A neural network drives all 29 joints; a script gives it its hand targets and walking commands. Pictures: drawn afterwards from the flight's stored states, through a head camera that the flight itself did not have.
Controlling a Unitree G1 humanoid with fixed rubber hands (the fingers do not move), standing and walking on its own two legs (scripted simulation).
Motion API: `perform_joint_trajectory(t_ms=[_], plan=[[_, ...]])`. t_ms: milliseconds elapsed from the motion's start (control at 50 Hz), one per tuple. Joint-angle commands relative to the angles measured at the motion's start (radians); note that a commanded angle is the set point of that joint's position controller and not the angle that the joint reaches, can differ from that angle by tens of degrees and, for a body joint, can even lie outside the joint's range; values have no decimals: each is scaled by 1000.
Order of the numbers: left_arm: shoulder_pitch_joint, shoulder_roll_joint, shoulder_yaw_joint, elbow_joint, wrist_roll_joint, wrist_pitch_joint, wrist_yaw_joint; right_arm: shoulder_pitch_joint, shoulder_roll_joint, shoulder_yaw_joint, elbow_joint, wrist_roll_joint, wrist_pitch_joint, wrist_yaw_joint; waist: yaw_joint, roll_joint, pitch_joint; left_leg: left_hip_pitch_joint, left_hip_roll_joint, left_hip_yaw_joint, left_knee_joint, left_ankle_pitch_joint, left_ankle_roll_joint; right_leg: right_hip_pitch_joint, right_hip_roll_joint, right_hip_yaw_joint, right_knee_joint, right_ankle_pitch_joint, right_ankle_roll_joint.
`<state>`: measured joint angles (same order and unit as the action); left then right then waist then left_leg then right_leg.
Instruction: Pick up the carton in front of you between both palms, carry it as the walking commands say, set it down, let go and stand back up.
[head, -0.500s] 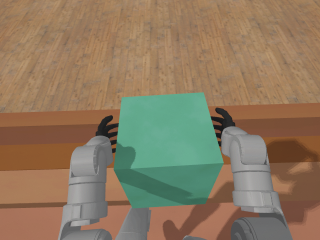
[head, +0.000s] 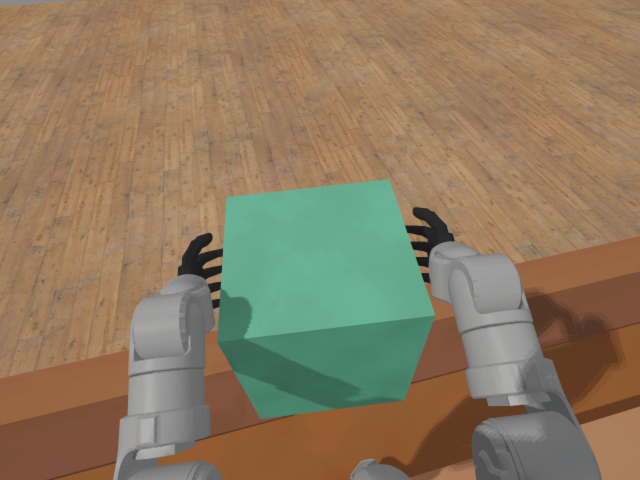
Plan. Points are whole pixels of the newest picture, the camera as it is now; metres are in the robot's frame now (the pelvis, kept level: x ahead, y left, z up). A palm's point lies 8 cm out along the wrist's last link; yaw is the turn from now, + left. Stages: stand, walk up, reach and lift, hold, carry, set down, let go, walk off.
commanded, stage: carry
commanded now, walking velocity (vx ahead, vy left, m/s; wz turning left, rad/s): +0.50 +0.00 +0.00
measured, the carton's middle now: (321, 305) +0.35 -0.04 +0.03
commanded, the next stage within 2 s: none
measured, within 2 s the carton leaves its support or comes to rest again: neither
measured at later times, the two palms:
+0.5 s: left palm (222, 194) +0.77 +0.11 -0.10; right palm (352, 188) +0.75 -0.18 -0.11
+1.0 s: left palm (236, 176) +1.14 +0.11 -0.32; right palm (322, 160) +1.18 -0.19 -0.32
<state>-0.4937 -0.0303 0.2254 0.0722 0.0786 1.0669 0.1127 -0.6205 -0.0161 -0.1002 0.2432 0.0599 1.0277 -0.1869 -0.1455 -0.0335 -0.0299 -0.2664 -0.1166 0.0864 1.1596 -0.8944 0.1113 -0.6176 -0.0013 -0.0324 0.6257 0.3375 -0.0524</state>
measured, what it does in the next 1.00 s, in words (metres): goes down: right foot 0.15 m lower, then left foot 0.15 m lower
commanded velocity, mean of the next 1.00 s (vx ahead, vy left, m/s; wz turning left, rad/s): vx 0.50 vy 0.00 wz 0.00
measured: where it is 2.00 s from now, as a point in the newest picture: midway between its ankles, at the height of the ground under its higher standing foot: (289, 266)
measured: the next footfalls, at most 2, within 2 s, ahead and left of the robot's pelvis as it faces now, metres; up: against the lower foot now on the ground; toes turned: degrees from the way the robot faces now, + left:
right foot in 0.04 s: +0.19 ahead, -0.08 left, -0.15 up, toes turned +0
left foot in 0.42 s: +0.49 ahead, +0.03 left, -0.30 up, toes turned +1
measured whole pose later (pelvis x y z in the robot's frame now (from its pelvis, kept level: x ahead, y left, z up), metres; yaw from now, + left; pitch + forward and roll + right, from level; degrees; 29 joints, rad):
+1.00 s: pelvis +0.81 -0.08 -0.40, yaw +0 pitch +3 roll -1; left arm -0.57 0.02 0.12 0.23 -0.03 1.07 0.17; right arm -0.57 0.03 -0.23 0.20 -0.06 1.07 -0.13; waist 0.13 0.00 0.00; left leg -0.77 0.01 -0.07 1.24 -0.27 0.02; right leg -0.43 0.11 -0.09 0.93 -0.55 -0.13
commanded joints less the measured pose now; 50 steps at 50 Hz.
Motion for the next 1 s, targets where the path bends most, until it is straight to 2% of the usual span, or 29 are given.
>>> perform_joint_trajectory(t_ms=[0,20,40,60,100,120,140,200,260,340,360,380,400,420,440,480,500,520,580,600,640,720,760,780,800,820,880,940,980], plan=[[-664,-865,-626,-68,-308,-22,-161,-571,1120,591,-99,410,0,312,270,151,-440,-165,195,-85,247,1183,-30,682,31,-80,-15,60,-68],[-633,-848,-610,-40,-312,-15,-168,-596,1113,569,-92,390,10,311,378,-96,-389,-325,93,-24,635,831,-88,782,-12,-40,-129,-33,-121],[-625,-833,-604,-2,-320,-6,-174,-577,1105,542,-59,367,22,306,302,-189,-397,-631,-3,-63,833,151,-117,999,-189,207,94,342,-179],[-632,-868,-628,24,-352,-1,-178,-538,1064,496,-47,324,37,297,238,-81,-446,-738,42,-154,695,247,-105,1010,-271,477,62,184,-250],[-800,-980,-694,-29,-452,0,-197,-558,1036,443,-48,256,46,282,219,55,-391,-750,126,-208,417,410,-96,815,-238,497,77,-104,-237],[-845,-1040,-733,-40,-503,-8,-207,-537,1032,420,-62,231,44,276,215,12,-456,-744,134,-233,409,393,-94,754,-294,648,85,-226,-306],[-904,-1094,-745,-50,-541,-16,-219,-566,1034,408,-87,205,34,271,201,100,-407,-658,144,-230,236,481,-115,586,-279,628,41,-239,-286],[-983,-1172,-773,-71,-608,-42,-236,-600,1048,406,-130,180,4,260,204,7,-390,-520,135,-146,172,699,-101,459,-240,533,92,-30,-234],[-929,-1185,-768,-61,-624,-57,-241,-590,1061,452,-175,178,-15,243,259,39,-392,-463,77,-40,-290,1166,-72,462,3,258,304,-354,-116],[-812,-1140,-738,-40,-596,-69,-245,-608,1017,511,-260,174,-12,224,265,-95,-334,-111,21,47,-630,1303,-67,324,47,148,398,-322,-100],[-791,-1117,-730,-26,-588,-68,-243,-592,1005,512,-260,180,-6,220,197,-144,-443,99,20,78,-499,1470,-38,286,7,77,552,-232,-68],[-741,-1096,-729,-15,-572,-62,-242,-556,987,525,-255,186,-1,217,49,-75,-510,302,40,40,-546,1355,-12,210,-29,49,705,-33,-30],[-755,-1082,-727,-18,-555,-60,-239,-534,973,533,-261,194,6,222,-61,47,-443,393,108,-12,-657,1297,59,85,18,-1,1064,-160,15],[-737,-1068,-704,3,-518,-50,-235,-536,959,537,-245,200,18,234,-38,220,-359,526,242,-147,-556,1452,104,-215,138,-25,1346,-1048,41],[-685,-1009,-653,36,-483,-27,-222,-524,960,547,-184,227,31,241,69,198,-459,721,405,-454,-453,1583,185,-411,105,82,1311,-1067,35],[-660,-924,-579,43,-380,-10,-197,-606,1036,605,-195,319,40,265,86,15,-413,552,345,-468,-423,1248,152,-452,0,131,979,-832,3],[-625,-910,-549,42,-353,-8,-191,-655,1068,620,-200,358,33,274,69,67,-473,512,427,-632,-422,1087,230,-463,-12,170,965,-837,16],[-648,-908,-540,37,-324,-13,-189,-694,1116,632,-199,396,27,286,99,-36,-410,292,425,-636,-491,1060,231,-354,-32,159,768,-751,36],[-734,-943,-551,2,-316,-38,-195,-799,1205,657,-204,453,6,311,81,59,-378,119,387,-554,-466,1171,183,-172,-23,58,702,-509,22],[-732,-958,-564,-19,-326,-47,-195,-803,1226,661,-207,464,-3,315,57,20,-374,191,319,-513,-350,978,136,-278,-65,122,570,-364,2],[-748,-968,-580,-33,-326,-58,-186,-785,1236,648,-192,471,-11,316,24,-27,-343,47,146,-278,-256,735,80,-64,21,-14,178,15,10],[-758,-930,-637,-108,-330,-39,-164,-645,1178,600,-160,435,-18,311,21,201,-294,-27,104,-165,-156,742,46,278,57,-83,-134,104,7],[-703,-915,-649,-85,-336,-26,-162,-581,1146,584,-122,407,-7,307,282,158,-479,-107,189,-60,275,1180,-28,688,37,-99,-59,112,-54],[-665,-889,-630,-60,-336,-23,-171,-610,1131,572,-128,386,-3,306,378,-76,-409,-291,96,-19,639,813,-85,787,-8,-46,-152,10,-106],[-656,-875,-636,-31,-350,-12,-175,-573,1115,542,-87,356,12,300,294,-197,-419,-623,4,-82,833,141,-112,1030,-194,194,111,407,-151],[-661,-900,-661,0,-385,-5,-180,-524,1060,493,-63,309,27,287,229,-101,-465,-747,52,-176,693,231,-98,1071,-276,421,107,319,-206],[-843,-1042,-742,-52,-518,-14,-210,-541,1017,427,-95,221,34,265,216,53,-429,-736,151,-222,347,431,-99,708,-292,591,51,-249,-281],[-954,-1139,-773,-81,-594,-36,-231,-598,1042,425,-138,189,10,261,213,51,-360,-512,134,-150,41,535,-118,426,-260,526,13,-108,-283],[-947,-1169,-783,-93,-616,-51,-235,-598,1057,451,-181,192,-6,255,234,46,-408,-579,146,-152,-115,963,-69,515,-121,357,240,-298,-169]])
